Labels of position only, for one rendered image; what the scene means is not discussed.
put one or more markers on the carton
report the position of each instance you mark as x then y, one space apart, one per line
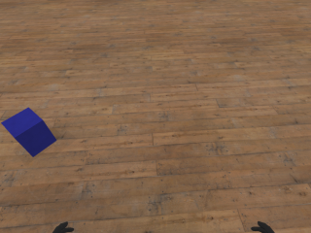
30 131

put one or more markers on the robot left hand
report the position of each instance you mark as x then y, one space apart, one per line
61 228

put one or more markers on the robot right hand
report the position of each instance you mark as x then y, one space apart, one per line
263 228

